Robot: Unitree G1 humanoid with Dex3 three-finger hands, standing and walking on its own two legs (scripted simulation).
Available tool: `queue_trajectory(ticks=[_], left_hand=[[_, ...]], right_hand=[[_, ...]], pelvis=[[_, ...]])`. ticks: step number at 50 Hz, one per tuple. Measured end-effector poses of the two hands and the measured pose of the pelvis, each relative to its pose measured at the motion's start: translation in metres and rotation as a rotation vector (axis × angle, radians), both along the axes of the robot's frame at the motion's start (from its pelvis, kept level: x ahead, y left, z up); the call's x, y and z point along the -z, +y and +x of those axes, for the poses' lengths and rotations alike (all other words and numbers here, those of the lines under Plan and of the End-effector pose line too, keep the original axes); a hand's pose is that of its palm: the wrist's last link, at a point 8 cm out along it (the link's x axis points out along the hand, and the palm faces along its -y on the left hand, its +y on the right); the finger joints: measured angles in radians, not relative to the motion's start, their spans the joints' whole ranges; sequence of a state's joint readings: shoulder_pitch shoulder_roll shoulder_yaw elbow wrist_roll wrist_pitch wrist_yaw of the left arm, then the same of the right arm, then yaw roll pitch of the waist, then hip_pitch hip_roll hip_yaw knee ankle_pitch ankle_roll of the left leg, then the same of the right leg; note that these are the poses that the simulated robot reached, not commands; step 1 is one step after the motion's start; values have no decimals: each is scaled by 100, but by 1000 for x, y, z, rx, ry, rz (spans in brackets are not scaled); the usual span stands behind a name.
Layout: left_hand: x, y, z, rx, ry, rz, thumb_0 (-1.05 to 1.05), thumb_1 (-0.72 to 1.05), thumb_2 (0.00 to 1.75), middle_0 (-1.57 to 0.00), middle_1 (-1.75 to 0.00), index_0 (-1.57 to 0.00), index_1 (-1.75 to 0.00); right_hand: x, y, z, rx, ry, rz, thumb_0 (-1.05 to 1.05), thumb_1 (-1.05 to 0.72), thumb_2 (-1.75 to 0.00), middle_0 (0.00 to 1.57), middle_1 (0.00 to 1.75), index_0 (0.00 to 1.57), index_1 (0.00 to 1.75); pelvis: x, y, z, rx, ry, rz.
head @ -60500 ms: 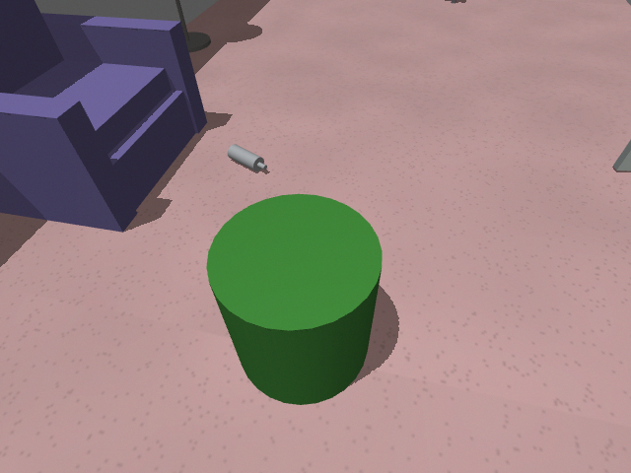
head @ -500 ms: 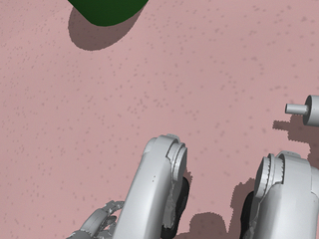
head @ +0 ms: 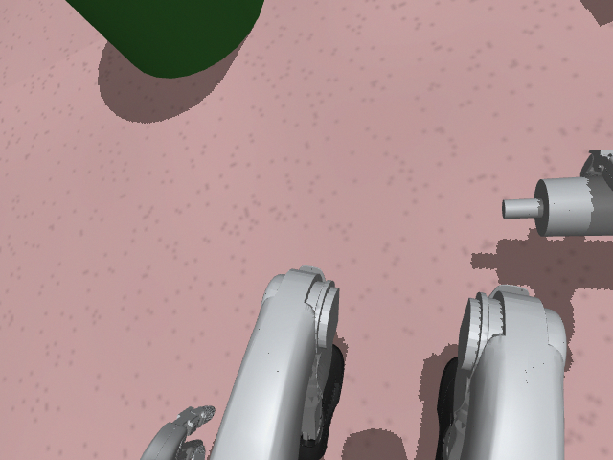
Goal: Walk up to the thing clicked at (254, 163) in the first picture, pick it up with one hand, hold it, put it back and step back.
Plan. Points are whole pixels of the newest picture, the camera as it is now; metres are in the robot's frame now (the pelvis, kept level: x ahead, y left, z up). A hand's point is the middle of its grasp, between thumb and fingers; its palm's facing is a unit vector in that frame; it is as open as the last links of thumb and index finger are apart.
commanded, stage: lift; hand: right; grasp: from above
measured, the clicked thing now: (605, 205) +0.44 -0.32 -0.17
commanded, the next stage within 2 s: hold in 1.66 s
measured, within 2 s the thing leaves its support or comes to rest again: neither
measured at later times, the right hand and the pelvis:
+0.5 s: hand out of the picture +0.38 -0.32 -0.02, palm faces -0.46 +0.08 -0.89, open 10.7 cm; pelvis -0.01 +0.00 +0.08, yaw -4 degrees
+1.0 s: hand out of the picture +0.32 -0.31 +0.19, palm faces -0.43 +0.12 -0.90, open 10.7 cm; pelvis +0.01 -0.01 +0.26, yaw -7 degrees
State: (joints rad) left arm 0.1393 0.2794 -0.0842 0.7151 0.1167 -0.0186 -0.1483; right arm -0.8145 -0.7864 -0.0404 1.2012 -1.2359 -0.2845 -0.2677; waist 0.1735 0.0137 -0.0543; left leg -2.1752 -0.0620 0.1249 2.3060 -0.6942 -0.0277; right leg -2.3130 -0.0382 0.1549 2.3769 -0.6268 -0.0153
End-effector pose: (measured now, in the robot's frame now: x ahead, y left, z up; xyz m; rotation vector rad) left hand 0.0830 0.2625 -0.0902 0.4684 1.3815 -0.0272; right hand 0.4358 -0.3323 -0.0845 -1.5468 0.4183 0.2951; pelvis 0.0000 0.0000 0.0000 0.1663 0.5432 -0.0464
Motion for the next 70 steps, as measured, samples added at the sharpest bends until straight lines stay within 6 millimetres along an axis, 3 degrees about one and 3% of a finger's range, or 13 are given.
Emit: queue_trajectory(ticks=[12,27,36,51,60,70], left_hand=[[-22,1,1,-53,-23,-10,1,91,90,-20,-30,-20,-30],[-71,-2,30,-77,-141,-37,1,91,90,-20,-30,-20,-30],[-129,-11,56,-95,-244,-40,1,91,90,-20,-30,-20,-30],[-256,-29,77,-132,-368,-53,1,90,90,-20,-30,-21,-30],[-308,-33,82,-146,-399,-68,1,90,90,-20,-30,-21,-30],[-341,-34,84,-168,-384,-91,1,90,90,-20,-30,-20,-30]], right_hand=[[-42,6,-11,45,26,41,0,12,-62,58,69,63,66],[-132,10,-56,34,17,59,0,11,-60,58,68,63,65],[-206,18,-80,29,-29,72,0,9,-58,58,68,63,65],[-337,23,-115,65,-7,89,0,11,-61,58,69,63,66],[-388,25,-112,63,9,73,0,12,-61,58,69,63,66],[-430,39,-97,56,-3,69,0,12,-62,59,66,64,63]], pelvis=[[-30,0,-3,16,21,-16],[-88,3,-7,37,16,-48],[-145,0,-4,56,-26,-60],[-266,-10,15,89,-160,-93],[-318,-15,30,97,-232,-113],[-357,-18,47,92,-294,-138]])
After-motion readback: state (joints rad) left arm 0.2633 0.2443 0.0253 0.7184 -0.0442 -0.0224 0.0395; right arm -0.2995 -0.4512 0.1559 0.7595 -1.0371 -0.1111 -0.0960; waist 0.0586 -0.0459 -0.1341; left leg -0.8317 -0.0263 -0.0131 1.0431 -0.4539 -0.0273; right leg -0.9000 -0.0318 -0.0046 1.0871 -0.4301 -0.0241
